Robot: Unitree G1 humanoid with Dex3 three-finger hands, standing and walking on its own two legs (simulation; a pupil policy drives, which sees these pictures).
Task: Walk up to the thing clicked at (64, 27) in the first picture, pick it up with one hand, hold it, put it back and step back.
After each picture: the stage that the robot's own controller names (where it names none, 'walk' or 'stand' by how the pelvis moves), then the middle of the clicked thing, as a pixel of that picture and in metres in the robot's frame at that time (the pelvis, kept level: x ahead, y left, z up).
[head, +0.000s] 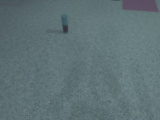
stand; (64, 24) +1.69 +0.24 -0.66
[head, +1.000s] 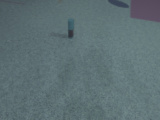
walk; (70, 29) +1.56 +0.15 -0.64
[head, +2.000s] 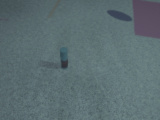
walk; (64, 59) +1.02 +0.17 -0.64
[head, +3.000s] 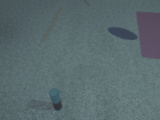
walk; (56, 100) +0.63 +0.24 -0.62
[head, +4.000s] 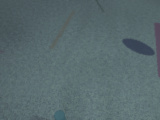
stand; out of the picture +0.45 +0.18 -0.63
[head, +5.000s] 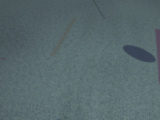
stand; out of the picture +0.42 +0.20 -0.65
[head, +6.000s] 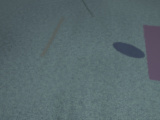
stand; out of the picture +0.40 +0.23 -0.65
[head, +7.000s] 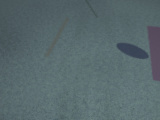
stand; out of the picture +0.42 +0.22 -0.66
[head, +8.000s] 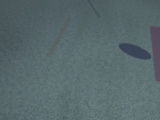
stand; out of the picture +0.41 +0.21 -0.66
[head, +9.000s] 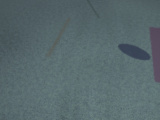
stand; out of the picture +0.41 +0.21 -0.66
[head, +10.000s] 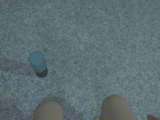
go down; (39, 66) +0.49 +0.18 -0.38
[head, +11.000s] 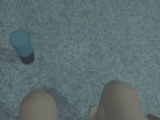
go down; (24, 50) +0.52 +0.20 -0.28
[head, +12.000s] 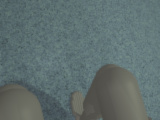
close in; out of the picture +0.51 +0.24 -0.19
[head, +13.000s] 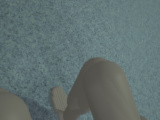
close; out of the picture +0.50 +0.27 -0.17
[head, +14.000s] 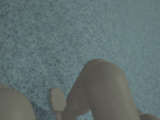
lift; out of the picture +0.45 +0.26 -0.17
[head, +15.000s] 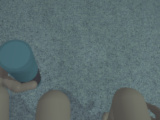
lift; (25, 70) +0.35 +0.20 -0.02
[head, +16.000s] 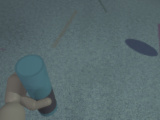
hold; (40, 90) +0.31 +0.16 +0.07
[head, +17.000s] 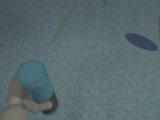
hold; (42, 92) +0.31 +0.15 +0.04
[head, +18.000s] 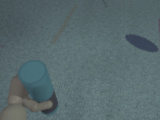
crouch; (42, 92) +0.31 +0.15 +0.04
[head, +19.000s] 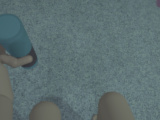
crouch; (20, 47) +0.46 +0.17 -0.03
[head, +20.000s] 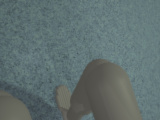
lower; out of the picture +0.48 +0.25 -0.17
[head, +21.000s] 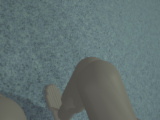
lower; out of the picture +0.48 +0.26 -0.18
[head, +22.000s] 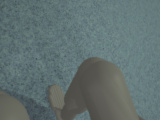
lower; out of the picture +0.48 +0.26 -0.18
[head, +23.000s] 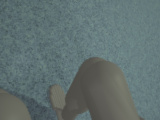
lower; out of the picture +0.47 +0.26 -0.18
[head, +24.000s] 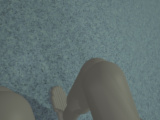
loosen; out of the picture +0.47 +0.23 -0.17
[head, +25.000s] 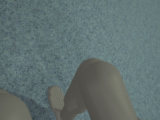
withdraw; out of the picture +0.47 +0.23 -0.19
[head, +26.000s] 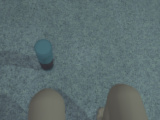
walk; (45, 57) +0.49 +0.16 -0.29
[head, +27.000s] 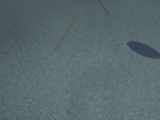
stand; out of the picture +0.40 +0.13 -0.59
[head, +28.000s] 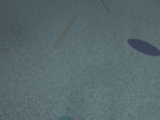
stand; out of the picture +0.42 +0.14 -0.60
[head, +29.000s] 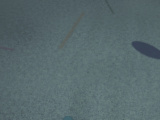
stand; out of the picture +0.42 +0.13 -0.63
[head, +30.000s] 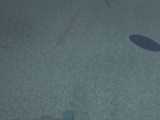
walk; out of the picture +0.44 +0.14 -0.65
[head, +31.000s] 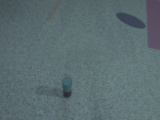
walk; (67, 88) +0.60 +0.09 -0.64
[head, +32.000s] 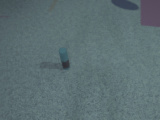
walk; (64, 59) +0.92 +0.23 -0.62
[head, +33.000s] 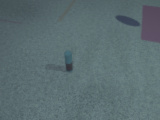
stand; (68, 62) +1.06 +0.16 -0.64
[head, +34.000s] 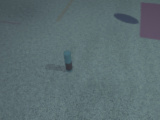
stand; (68, 61) +1.06 +0.18 -0.66
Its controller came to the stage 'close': yes
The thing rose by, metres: 0.68
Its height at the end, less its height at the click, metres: +0.00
